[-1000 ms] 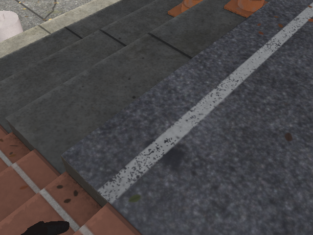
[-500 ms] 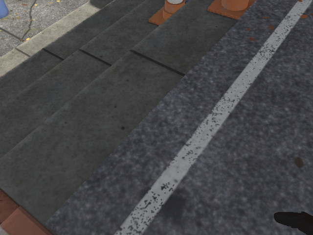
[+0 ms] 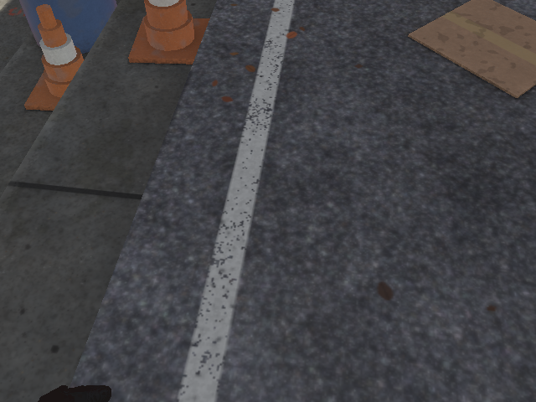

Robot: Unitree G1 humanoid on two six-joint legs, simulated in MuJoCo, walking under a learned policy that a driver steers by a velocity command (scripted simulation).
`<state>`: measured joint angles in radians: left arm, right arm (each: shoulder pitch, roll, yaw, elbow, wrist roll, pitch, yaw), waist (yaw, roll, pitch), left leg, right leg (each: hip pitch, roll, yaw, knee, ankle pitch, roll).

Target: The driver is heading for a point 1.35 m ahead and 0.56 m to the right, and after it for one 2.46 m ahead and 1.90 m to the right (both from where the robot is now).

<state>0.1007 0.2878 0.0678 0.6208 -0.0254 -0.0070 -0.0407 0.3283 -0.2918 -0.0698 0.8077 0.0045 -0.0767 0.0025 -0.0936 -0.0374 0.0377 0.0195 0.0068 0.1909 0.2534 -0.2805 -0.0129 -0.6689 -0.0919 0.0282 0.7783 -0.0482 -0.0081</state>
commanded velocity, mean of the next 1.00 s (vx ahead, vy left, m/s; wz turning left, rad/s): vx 0.50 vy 0.00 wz -0.60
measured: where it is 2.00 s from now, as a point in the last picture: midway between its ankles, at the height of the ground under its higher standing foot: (421, 204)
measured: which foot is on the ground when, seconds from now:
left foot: down 0.00-0.12, up 0.14-0.58, down 0.60-1.00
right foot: up 0.00-0.10, down 0.12-0.60, up 0.62-1.00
